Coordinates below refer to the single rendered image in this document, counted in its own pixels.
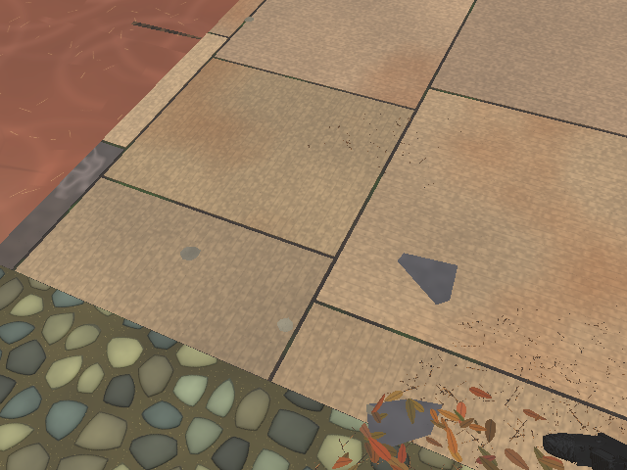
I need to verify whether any right robot hand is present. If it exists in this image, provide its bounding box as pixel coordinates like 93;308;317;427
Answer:
543;433;627;470

